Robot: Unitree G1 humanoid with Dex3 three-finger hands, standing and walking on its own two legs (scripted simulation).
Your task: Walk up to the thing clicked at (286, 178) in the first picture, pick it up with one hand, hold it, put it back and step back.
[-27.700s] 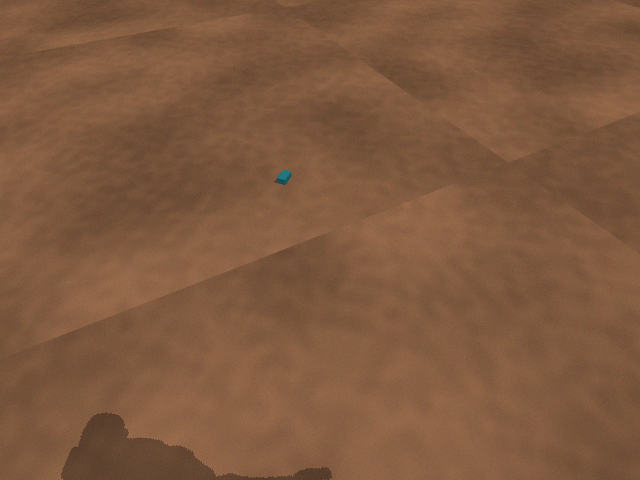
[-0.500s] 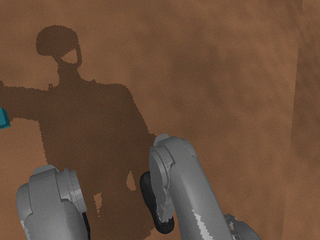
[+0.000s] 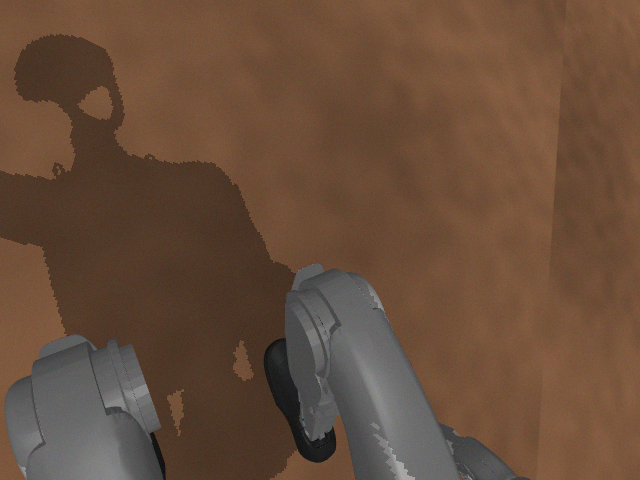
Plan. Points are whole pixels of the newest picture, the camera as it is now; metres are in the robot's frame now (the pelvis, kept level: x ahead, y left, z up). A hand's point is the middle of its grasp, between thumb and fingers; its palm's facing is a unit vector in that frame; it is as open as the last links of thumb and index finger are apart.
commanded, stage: rest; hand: left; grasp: from above
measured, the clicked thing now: out of the picture +0.44 +0.33 -0.27
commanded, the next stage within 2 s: open in 0.60 s
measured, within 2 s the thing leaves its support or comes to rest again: rests again in 0.78 s
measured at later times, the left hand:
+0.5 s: hand out of the picture +0.43 +0.33 -0.24, palm faces -0.44 -0.13 -0.89, open 7.2 cm
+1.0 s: hand out of the picture +0.43 +0.33 -0.24, palm faces -0.44 -0.14 -0.89, open 8.3 cm
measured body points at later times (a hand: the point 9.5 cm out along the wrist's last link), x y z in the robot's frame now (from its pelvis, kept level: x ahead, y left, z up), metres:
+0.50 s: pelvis +0.00 +0.00 +0.00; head +0.27 +0.12 +0.34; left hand +0.45 +0.33 -0.19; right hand +0.05 -0.26 -0.06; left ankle +0.06 +0.13 -0.26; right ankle +0.11 -0.12 -0.26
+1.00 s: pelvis +0.00 +0.00 +0.00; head +0.27 +0.12 +0.33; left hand +0.45 +0.33 -0.19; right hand +0.05 -0.26 -0.06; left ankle +0.06 +0.13 -0.26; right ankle +0.11 -0.12 -0.26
